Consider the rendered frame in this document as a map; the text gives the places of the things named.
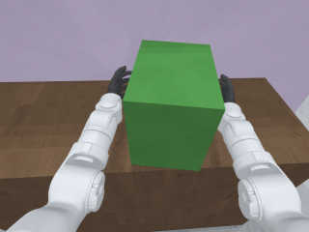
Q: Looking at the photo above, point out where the left robot upper arm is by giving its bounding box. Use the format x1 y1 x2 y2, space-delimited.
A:
5 163 105 232

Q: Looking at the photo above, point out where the robot left hand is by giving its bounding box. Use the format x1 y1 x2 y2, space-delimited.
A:
106 66 132 99

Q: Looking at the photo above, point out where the robot right hand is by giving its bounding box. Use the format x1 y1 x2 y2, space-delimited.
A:
218 74 236 103

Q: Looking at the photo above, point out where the left robot forearm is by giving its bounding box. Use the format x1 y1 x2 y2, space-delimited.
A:
48 93 123 201

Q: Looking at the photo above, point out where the pedestal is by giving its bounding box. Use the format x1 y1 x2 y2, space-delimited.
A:
0 77 309 232

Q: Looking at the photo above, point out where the carton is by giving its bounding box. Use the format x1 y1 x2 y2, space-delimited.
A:
123 40 226 171

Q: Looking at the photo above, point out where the right robot forearm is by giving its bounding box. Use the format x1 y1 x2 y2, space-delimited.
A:
217 102 301 211

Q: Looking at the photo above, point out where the right robot upper arm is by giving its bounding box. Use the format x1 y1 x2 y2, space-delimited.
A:
238 173 309 232

